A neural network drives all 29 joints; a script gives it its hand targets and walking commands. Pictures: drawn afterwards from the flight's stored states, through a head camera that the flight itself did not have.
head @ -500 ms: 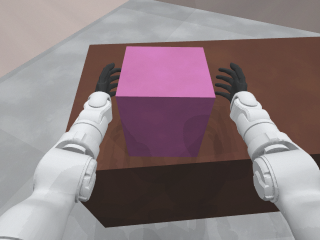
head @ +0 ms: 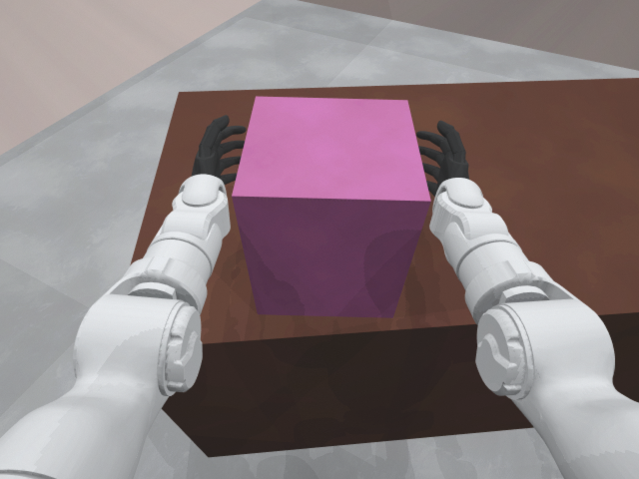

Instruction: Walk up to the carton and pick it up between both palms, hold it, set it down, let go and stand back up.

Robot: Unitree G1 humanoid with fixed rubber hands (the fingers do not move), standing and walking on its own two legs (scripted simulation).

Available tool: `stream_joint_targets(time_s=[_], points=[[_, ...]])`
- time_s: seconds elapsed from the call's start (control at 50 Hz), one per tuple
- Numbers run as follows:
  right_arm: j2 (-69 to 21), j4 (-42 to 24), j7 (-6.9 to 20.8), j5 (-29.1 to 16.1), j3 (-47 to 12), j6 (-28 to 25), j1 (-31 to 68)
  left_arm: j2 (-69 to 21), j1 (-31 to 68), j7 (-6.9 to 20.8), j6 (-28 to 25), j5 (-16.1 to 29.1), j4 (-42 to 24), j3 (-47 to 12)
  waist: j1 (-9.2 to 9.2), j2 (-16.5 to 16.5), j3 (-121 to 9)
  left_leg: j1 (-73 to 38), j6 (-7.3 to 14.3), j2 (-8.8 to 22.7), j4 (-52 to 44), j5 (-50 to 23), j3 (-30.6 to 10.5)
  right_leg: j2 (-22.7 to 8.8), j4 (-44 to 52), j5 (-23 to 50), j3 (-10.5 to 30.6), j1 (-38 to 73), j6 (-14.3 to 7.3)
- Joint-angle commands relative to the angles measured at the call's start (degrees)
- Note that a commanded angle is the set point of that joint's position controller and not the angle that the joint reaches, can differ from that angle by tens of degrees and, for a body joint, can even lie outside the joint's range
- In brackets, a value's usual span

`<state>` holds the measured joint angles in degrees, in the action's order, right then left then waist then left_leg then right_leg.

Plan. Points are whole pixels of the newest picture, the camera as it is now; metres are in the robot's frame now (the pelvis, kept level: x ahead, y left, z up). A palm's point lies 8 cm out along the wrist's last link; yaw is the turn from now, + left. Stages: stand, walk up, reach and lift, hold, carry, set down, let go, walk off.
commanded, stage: reach and lift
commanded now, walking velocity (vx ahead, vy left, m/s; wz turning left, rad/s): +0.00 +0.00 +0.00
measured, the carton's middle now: (328, 213) +0.48 -0.01 +0.06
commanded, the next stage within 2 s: none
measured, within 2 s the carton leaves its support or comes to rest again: leaves its support in 1.70 s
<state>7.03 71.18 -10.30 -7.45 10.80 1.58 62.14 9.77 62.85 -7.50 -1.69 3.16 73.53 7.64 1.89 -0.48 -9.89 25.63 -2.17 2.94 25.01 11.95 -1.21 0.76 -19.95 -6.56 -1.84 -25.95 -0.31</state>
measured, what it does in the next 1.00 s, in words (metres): stands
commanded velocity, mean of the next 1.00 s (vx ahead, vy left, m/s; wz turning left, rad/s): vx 0.00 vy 0.00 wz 0.00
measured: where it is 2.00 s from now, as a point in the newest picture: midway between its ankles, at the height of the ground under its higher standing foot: outside the picture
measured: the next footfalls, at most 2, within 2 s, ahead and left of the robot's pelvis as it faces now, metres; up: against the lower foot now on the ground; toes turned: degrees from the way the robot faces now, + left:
none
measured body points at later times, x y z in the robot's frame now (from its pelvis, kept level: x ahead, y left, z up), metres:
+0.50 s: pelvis +0.02 +0.01 +0.01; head +0.03 +0.02 +0.46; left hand +0.46 +0.15 +0.14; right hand +0.44 -0.16 +0.14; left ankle -0.01 +0.14 -0.74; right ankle +0.02 -0.12 -0.74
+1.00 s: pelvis +0.03 +0.01 +0.01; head +0.05 +0.02 +0.46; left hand +0.47 +0.14 +0.14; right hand +0.45 -0.16 +0.13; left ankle -0.01 +0.13 -0.74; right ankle +0.02 -0.11 -0.74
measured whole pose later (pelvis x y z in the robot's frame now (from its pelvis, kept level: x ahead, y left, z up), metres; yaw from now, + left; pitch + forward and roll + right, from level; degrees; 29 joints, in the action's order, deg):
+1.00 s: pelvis +0.03 +0.01 +0.01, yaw +0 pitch +1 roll -1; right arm -4.4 46.7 -0.7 18.9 31.8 -3.4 45.8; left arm -5.0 47.7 -0.2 9.5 -21.2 40.6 29.2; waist 2.8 -0.2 1.6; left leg 5.4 -0.6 1.8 17.6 12.8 1.8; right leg -1.3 -15.4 -8.7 -4.3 -7.2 0.9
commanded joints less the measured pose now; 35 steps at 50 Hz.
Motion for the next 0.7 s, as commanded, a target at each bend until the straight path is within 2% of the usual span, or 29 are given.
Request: stream_joint_targets(time_s=[0.0,0.12,0.2,0.24,0.3,0.36,0.42,0.54,0.6,0.68], points=[[2.43,-10.24,2.04,1.93,0.7,-2.06,25.43,-0.48,28.81,0.46,-1.88,-1.67,-12.16,0.23,1.01,-3.9,-30.42,-13.89,-3.56,-2.91,0.68,-20.07,3.55,1.84,-1.16,13.54,-0.76,15.96,0.11],[-0.97,-10.38,3.5,4.56,2.09,-2.51,24.93,-3.73,27.85,0.78,-1.72,-4.1,-12.53,2.94,0.41,-2.41,-28.93,-13.96,-3.17,-2.99,-0.11,-20.31,3.85,1.68,-0.78,14.64,-0.74,18.1,0.43],[-7.77,-11.52,5.47,9.02,4.16,-3.36,24.2,-8.96,26.24,2.83,-2.09,-8.89,-12.73,7.54,-0.11,-0.83,-27.11,-12.28,-2.39,-3.61,-2.17,-19.24,4.61,1.07,-0.52,17.51,-0.46,23.58,1.14],[-14.65,-12.78,7.41,13.51,6.29,-4.12,23.59,-14.43,25.01,5.12,-2.36,-13.46,-13.17,11.42,-0.33,0.15,-25.69,-11.27,-1.79,-4.16,-4.05,-18.16,5.3,0.59,-0.28,19.73,-0.37,28.07,1.7],[-32.79,-15.84,12.39,23.39,8.22,-5.37,21.69,-30.4,22.17,11.02,-2.47,-21.74,-13.92,15.46,-0.3,1.37,-23.14,-10.33,-0.66,-5.16,-7.83,-15.77,6.46,-0.24,0.23,24.26,-0.88,36.82,2.66],[-35.52,-19.56,14.87,29.95,10.93,-6.02,16.55,-32.92,16.71,13.6,-0.84,-26.94,-16.37,18.47,-0.46,2.55,-18.66,-12.29,0.32,-5.31,-10.43,-13.09,7.45,-0.14,0.85,23.48,-2.09,39.99,3.18],[-35.26,-21.66,16.07,31.01,11.29,-5.97,13.6,-32.88,14.27,13.69,2.39,-28.27,-20.51,17.68,-0.48,2.07,-13.66,-15.83,0.21,-5.08,-10.3,-13.38,8.25,0.63,1.17,20.54,-3.36,37.9,3.29],[-33.31,-23.67,17.96,31.94,11.78,-5.14,11.69,-35.26,11.65,13.19,8.27,-27.08,-26.91,12.85,0.19,-0.46,-8.91,-24.07,-1.3,-4.01,-8.26,-16.43,8.33,2.35,3.11,12.01,-6.0,28.75,2.71],[-32.68,-23.61,18.78,31.24,11.66,-4.95,11.28,-36.46,11.0,12.65,10.31,-26.13,-29.43,10.35,0.39,-1.74,-9.74,-28.38,-2.36,-3.43,-6.24,-21.31,8.11,2.85,3.38,12.12,-6.92,25.38,2.5],[-31.81,-23.27,19.08,29.52,10.66,-5.42,10.76,-37.23,9.45,11.98,11.77,-24.96,-31.4,7.84,0.54,-2.6,-11.51,-31.01,-3.27,-3.05,-3.75,-27.92,7.74,2.98,2.52,16.89,-7.12,24.16,2.71]])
